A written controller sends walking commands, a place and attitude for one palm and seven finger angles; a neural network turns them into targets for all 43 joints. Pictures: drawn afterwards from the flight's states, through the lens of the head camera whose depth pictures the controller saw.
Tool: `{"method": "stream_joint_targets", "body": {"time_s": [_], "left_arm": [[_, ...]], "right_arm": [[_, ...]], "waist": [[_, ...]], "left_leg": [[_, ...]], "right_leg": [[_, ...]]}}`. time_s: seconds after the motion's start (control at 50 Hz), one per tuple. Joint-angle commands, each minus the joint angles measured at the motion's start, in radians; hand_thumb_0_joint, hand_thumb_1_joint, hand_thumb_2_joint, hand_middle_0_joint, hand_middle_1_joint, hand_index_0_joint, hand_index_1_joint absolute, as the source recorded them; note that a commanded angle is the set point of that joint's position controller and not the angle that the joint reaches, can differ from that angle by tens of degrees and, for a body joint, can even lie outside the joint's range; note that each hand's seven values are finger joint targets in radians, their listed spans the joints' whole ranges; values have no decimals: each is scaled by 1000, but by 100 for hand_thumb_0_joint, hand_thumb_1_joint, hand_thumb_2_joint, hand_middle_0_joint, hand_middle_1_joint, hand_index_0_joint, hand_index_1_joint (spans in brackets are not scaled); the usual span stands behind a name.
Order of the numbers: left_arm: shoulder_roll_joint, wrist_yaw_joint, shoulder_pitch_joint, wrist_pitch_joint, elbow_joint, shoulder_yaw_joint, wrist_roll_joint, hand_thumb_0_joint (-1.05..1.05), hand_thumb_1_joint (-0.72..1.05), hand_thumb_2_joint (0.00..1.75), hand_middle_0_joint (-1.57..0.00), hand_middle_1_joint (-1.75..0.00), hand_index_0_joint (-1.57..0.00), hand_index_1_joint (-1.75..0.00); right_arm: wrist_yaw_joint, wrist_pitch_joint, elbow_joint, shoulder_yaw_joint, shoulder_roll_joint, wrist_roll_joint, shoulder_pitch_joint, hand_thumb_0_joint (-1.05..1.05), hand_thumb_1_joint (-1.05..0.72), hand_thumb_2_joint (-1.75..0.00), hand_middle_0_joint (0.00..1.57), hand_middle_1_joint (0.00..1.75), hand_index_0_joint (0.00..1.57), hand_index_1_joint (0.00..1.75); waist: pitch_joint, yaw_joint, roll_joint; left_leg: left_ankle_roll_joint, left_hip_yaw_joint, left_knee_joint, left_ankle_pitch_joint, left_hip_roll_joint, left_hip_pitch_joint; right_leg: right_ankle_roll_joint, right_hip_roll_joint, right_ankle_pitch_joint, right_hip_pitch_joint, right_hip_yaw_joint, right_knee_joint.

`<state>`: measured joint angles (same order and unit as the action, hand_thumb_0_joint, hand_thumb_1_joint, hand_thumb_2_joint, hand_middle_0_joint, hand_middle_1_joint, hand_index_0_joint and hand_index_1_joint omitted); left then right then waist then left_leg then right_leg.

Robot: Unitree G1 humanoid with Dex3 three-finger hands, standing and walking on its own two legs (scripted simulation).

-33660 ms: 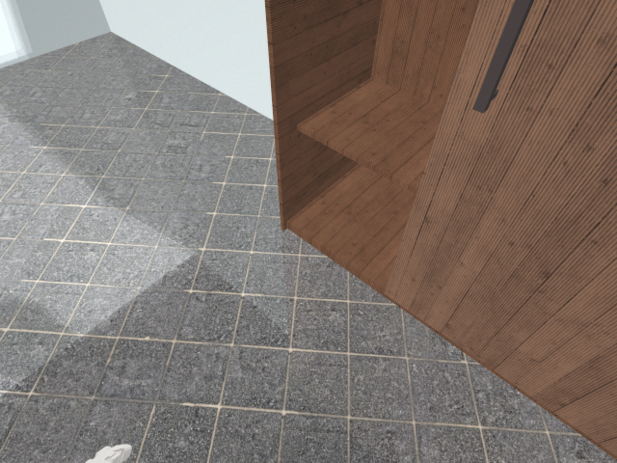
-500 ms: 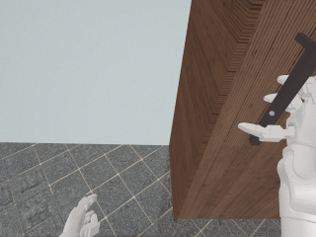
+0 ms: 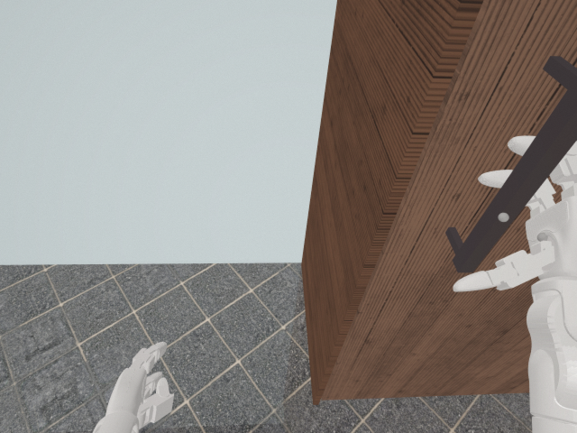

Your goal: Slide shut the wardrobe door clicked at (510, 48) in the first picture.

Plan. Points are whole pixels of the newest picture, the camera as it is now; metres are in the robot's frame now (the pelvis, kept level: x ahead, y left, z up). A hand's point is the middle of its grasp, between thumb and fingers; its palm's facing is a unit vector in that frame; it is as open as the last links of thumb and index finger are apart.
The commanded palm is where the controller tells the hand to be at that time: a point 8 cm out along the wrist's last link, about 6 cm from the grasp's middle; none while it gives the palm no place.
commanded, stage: slip the hand off the handle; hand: right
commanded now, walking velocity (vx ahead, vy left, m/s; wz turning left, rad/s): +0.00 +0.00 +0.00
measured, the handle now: (503, 183) +0.34 -0.22 +0.23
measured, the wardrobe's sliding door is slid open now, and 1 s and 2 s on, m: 0.00 0.00 0.00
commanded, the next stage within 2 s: draw the hand back to the body in 1.18 s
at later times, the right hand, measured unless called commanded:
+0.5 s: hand (568, 217) +0.30 -0.27 +0.22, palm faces +0.22 +0.97 -0.09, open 14.7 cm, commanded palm +0.24 -0.32 +0.23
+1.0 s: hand out of the picture +0.19 -0.27 +0.23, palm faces +0.27 +0.95 -0.13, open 14.7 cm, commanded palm +0.14 -0.32 +0.23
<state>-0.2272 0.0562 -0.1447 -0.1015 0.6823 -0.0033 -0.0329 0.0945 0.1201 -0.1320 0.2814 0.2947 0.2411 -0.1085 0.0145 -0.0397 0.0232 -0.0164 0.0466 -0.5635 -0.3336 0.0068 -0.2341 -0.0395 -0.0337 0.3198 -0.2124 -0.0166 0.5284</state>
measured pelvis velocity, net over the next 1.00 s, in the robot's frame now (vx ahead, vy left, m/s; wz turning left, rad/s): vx -0.02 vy -0.02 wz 0.00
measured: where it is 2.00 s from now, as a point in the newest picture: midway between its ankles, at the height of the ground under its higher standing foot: outside the picture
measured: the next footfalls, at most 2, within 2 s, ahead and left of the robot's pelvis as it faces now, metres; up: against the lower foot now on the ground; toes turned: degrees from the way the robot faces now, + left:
none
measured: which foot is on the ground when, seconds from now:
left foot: down 0.00-1.00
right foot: down 0.00-1.00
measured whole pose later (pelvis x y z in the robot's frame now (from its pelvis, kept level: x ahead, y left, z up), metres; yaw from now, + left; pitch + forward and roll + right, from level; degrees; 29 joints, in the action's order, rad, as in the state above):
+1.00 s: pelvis -0.02 -0.02 +0.00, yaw +0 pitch -4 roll +1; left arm -0.24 0.09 -0.16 -0.17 0.64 0.05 -0.04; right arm 0.19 0.12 -0.31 0.45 0.35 0.36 0.17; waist 0.00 -0.08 0.04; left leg 0.00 0.05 -0.50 -0.27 0.01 -0.16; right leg -0.02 -0.03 0.29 -0.17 -0.02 0.52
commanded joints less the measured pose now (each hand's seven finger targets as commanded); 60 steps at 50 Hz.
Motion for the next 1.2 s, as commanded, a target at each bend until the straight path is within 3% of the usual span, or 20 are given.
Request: {"method": "stream_joint_targets", "body": {"time_s": [0.0,0.02,0.08,0.16,0.26,0.28,0.36,0.38,0.48,0.56,0.64,0.7,0.86,0.88,0.94,1.02,1.08,1.14,1.16,1.18], "left_arm": [[-114,18,68,-35,-140,-32,4,0,90,90,-20,-30,-20,-30],[-112,18,68,-33,-140,-30,4,0,90,90,-20,-30,-20,-30],[-111,24,75,-30,-150,-18,2,0,90,90,-20,-30,-20,-30],[-119,34,75,-34,-157,-18,4,0,90,90,-20,-30,-20,-30],[-128,45,68,-42,-148,-16,-3,0,90,90,-20,-30,-20,-30],[-129,47,68,-45,-150,-14,-3,0,90,90,-20,-30,-20,-30],[-137,54,56,-53,-146,-16,-4,0,90,90,-20,-30,-20,-30],[-140,57,52,-55,-144,-18,-3,0,90,90,-20,-30,-20,-30],[-140,47,51,-66,-170,-18,-3,0,90,90,-20,-30,-20,-30],[-134,29,57,-81,-193,-13,-4,0,90,90,-20,-30,-20,-30],[-139,28,63,-90,-196,-9,-5,0,90,90,-20,-30,-20,-30],[-137,33,73,-95,-194,-4,-5,0,90,90,-20,-30,-20,-30],[-126,37,89,-111,-193,4,-2,0,90,90,-20,-30,-20,-30],[-125,37,93,-113,-190,6,-5,0,90,90,-20,-30,-20,-30],[-126,41,94,-124,-185,7,-11,0,90,90,-20,-30,-20,-30],[-129,48,102,-130,-179,5,-13,0,90,90,-20,-30,-20,-30],[-126,48,117,-134,-190,5,-15,0,90,90,-20,-30,-20,-30],[-127,49,119,-147,-183,4,-17,0,90,90,-20,-30,-20,-30],[-124,50,122,-152,-179,8,-17,0,90,90,-20,-30,-20,-30],[-128,54,120,-156,-171,5,-17,0,90,90,-20,-30,-20,-30]], "right_arm": [[-49,41,-159,160,250,-1,-332,0,55,-20,25,115,25,115],[-54,36,-160,159,252,-9,-329,0,55,-20,25,115,25,115],[-57,25,-142,138,232,-8,-348,0,55,-20,25,115,25,115],[-54,33,-122,175,269,-6,-349,0,55,-20,25,115,25,115],[-23,53,-80,154,278,-8,-401,0,55,-20,25,115,25,115],[-14,60,-90,128,262,-10,-427,0,55,-20,25,115,25,115],[6,71,-74,139,286,-7,-449,0,55,-20,25,115,25,115],[9,72,-63,169,309,1,-444,0,55,-20,25,115,25,115],[23,70,-147,208,298,36,-280,0,55,-20,25,115,25,115],[23,66,-252,180,247,50,-144,0,55,-20,25,115,25,115],[13,49,-298,187,241,53,-66,0,55,-20,25,115,25,115],[14,35,-324,185,235,57,-65,0,55,-20,25,115,25,115],[60,57,-386,247,266,100,66,0,55,-20,25,115,25,115],[72,61,-388,241,263,105,67,0,55,-20,25,115,25,115],[105,67,-379,241,259,134,76,0,55,-20,25,115,25,115],[132,54,-344,304,303,169,125,0,55,-20,25,115,25,115],[145,53,-368,329,311,188,166,0,55,-20,25,115,25,115],[150,66,-373,321,313,200,110,0,55,-20,25,115,25,115],[153,72,-361,285,279,201,87,0,55,-20,25,115,25,115],[152,78,-344,288,292,199,64,0,55,-20,25,115,25,115]], "waist": [[213,6,4],[209,3,41],[176,9,47],[189,5,-4],[144,19,28],[147,26,41],[163,27,57],[172,22,53],[246,-11,50],[226,-20,67],[146,-13,20],[99,-8,18],[130,-17,29],[120,-15,47],[87,-9,26],[61,-21,0],[76,-33,21],[67,-24,31],[28,-15,33],[18,-11,29]], "left_leg": [[21,-28,77,412,3,102],[15,-26,81,392,-1,96],[6,-12,94,306,-10,73],[6,-11,100,265,-15,78],[2,-11,121,159,-20,35],[1,-12,122,158,-20,30],[-3,-10,117,151,-20,34],[-2,-10,118,162,-20,41],[-4,0,89,296,-22,118],[0,5,77,365,-28,131],[5,7,94,325,-28,106],[4,4,111,279,-28,89],[12,-12,129,289,-19,116],[11,-13,132,286,-18,111],[16,-21,151,243,-14,92],[20,-29,168,185,-4,92],[20,-34,168,177,5,104],[24,-52,179,134,14,86],[23,-53,190,95,14,61],[22,-56,201,45,13,44]], "right_leg": [[54,35,-330,49,41,-25],[51,34,-333,52,41,-26],[47,28,-297,51,31,-47],[50,22,-275,48,23,-63],[46,14,-194,49,12,-85],[47,16,-188,56,11,-88],[42,16,-175,55,-2,-95],[41,15,-186,57,-3,-95],[32,18,-322,82,1,-87],[26,15,-386,90,10,-81],[31,14,-326,58,16,-91],[33,18,-281,47,15,-98],[44,30,-263,59,26,-77],[42,32,-256,57,27,-76],[45,31,-216,49,23,-73],[48,32,-176,25,16,-70],[48,33,-177,24,12,-66],[46,32,-151,16,8,-53],[45,31,-129,13,5,-56],[45,30,-101,11,1,-56]]}}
